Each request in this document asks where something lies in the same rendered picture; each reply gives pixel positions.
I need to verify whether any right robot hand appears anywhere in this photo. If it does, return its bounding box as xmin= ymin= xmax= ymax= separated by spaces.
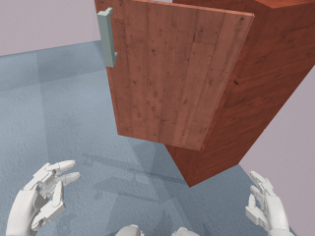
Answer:
xmin=245 ymin=170 xmax=289 ymax=233

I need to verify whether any robot right shin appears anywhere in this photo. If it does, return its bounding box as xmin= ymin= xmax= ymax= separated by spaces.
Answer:
xmin=177 ymin=227 xmax=188 ymax=231

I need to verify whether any left robot thigh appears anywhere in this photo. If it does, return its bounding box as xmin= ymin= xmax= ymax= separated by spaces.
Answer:
xmin=115 ymin=226 xmax=145 ymax=236

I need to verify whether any cupboard door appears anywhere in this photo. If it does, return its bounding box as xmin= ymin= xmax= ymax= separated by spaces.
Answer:
xmin=94 ymin=0 xmax=255 ymax=151

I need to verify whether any left robot hand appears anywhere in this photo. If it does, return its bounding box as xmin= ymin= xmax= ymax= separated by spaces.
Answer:
xmin=5 ymin=160 xmax=81 ymax=236

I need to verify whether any handle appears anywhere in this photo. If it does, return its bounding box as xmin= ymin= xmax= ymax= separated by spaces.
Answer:
xmin=96 ymin=7 xmax=118 ymax=68

